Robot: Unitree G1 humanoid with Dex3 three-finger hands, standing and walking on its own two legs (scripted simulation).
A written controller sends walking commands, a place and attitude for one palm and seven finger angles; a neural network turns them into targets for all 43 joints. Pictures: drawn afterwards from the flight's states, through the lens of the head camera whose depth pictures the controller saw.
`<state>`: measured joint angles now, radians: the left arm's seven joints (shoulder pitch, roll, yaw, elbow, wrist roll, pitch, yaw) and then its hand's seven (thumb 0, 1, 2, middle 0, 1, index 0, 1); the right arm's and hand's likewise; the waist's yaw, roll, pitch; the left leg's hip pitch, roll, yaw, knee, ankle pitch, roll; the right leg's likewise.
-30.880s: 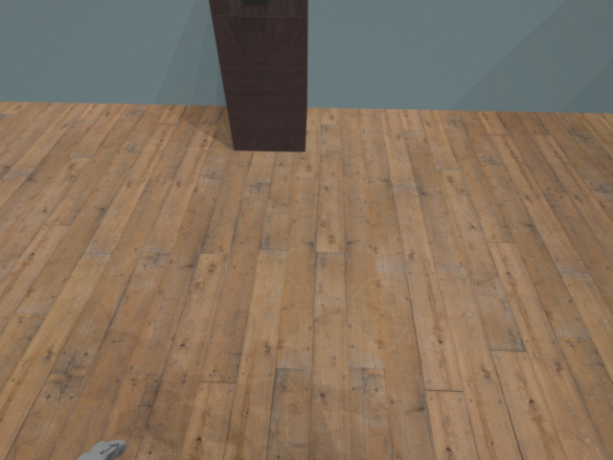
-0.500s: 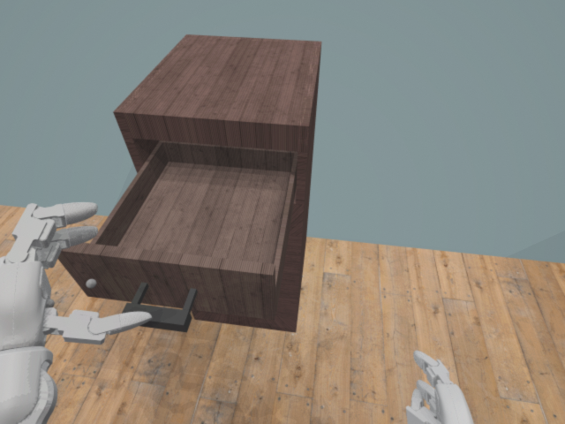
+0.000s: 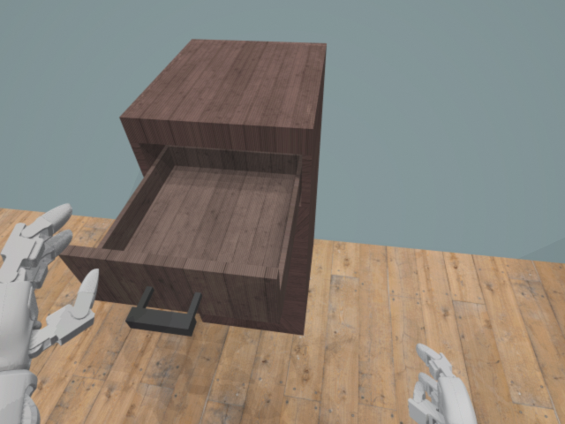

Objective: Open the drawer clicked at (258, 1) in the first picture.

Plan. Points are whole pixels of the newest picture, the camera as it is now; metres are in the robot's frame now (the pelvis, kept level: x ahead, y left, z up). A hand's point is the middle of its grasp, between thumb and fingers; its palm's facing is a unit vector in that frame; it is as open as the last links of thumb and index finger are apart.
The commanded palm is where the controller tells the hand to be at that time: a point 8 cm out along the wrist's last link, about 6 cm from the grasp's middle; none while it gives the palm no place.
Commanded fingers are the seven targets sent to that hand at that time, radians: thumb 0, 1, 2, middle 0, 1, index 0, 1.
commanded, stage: draw the hand back to the body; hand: left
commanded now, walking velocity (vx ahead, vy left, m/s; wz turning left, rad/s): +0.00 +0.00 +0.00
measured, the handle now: (167, 308) +0.27 +0.23 -0.01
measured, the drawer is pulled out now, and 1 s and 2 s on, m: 0.30 0.30 0.30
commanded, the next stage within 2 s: step back with the hand held close in 0.20 s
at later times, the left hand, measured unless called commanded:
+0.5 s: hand (76, 314) +0.18 +0.25 +0.15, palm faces +0.37 -0.80 -0.47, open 7.4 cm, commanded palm +0.11 +0.29 +0.17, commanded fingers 0.00 0.90 0.90 -0.20 -0.30 -0.20 -0.30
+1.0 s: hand (27, 384) +0.11 +0.25 +0.16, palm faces +0.40 -0.82 -0.41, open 7.4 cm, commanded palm +0.04 +0.29 +0.17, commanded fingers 0.00 0.90 0.90 -0.20 -0.30 -0.20 -0.30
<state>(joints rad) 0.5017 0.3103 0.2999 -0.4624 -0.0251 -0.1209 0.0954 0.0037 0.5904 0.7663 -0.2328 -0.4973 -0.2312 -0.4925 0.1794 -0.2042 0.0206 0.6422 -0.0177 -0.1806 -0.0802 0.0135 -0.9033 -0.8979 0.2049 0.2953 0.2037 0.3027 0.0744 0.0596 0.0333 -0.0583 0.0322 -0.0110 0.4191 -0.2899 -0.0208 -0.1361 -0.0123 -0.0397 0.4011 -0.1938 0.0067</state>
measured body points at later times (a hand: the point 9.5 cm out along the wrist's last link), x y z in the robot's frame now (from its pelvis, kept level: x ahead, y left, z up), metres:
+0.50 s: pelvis -0.02 +0.01 +0.00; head +0.00 -0.01 +0.45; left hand +0.15 +0.29 +0.18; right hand +0.17 -0.23 -0.08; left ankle -0.03 +0.13 -0.74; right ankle +0.02 -0.12 -0.74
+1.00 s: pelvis -0.09 +0.01 -0.02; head -0.08 +0.03 +0.43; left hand +0.08 +0.29 +0.18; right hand +0.09 -0.22 -0.08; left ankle -0.04 +0.13 -0.74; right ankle +0.02 -0.12 -0.74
